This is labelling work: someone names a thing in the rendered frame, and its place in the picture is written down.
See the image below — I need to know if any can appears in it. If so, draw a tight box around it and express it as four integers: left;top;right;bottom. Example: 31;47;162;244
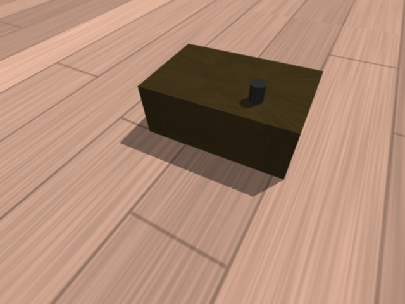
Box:
248;79;266;105

